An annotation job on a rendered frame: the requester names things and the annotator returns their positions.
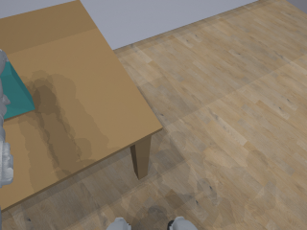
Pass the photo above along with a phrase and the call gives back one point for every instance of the left robot upper arm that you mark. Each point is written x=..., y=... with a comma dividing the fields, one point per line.
x=6, y=168

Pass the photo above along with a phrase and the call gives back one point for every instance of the robot shin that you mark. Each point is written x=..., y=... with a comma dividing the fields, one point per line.
x=119, y=219
x=178, y=218

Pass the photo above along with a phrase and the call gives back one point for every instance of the robot right shin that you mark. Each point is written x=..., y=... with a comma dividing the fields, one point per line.
x=178, y=218

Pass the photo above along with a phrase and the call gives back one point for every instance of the table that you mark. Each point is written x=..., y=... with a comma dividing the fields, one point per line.
x=87, y=108

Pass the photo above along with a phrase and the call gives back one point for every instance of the sponge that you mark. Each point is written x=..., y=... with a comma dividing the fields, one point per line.
x=16, y=91

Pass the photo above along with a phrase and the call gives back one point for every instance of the robot left shin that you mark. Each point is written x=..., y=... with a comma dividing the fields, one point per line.
x=119, y=219

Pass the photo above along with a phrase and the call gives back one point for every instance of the robot left hand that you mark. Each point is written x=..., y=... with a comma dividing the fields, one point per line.
x=3, y=60

